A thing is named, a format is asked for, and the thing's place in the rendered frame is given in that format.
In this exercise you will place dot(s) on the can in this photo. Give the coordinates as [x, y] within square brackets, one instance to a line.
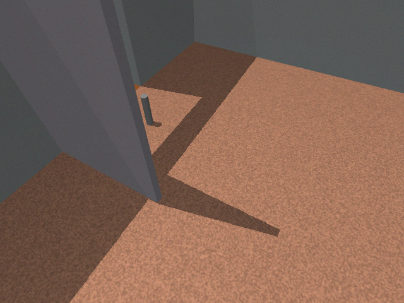
[147, 109]

